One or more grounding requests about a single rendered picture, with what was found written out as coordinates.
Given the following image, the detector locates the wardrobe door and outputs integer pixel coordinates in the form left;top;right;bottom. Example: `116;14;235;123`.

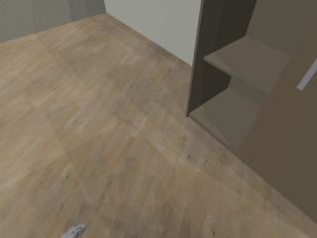
236;11;317;220

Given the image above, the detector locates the robot left hand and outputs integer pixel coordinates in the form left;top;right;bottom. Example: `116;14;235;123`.
60;224;86;238

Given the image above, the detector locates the handle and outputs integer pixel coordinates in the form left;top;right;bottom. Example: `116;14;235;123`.
296;59;317;90

